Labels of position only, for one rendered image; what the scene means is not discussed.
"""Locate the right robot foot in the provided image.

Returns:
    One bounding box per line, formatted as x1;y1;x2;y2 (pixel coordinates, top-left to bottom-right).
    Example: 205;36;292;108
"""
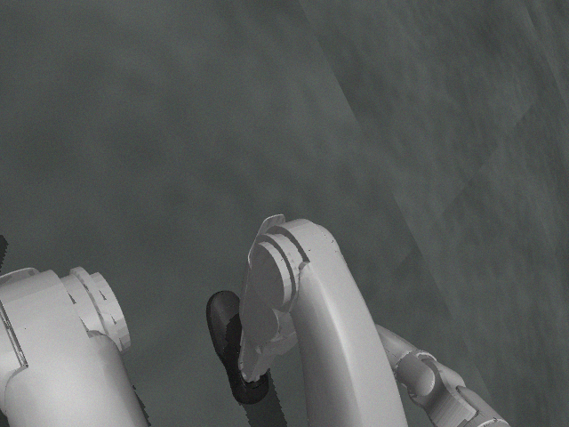
206;291;268;405

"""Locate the right robot hand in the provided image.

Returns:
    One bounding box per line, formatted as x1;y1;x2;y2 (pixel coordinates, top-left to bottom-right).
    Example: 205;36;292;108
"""
375;324;418;382

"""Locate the right robot arm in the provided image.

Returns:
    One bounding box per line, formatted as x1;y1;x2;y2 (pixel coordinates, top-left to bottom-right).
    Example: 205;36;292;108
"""
397;350;510;427

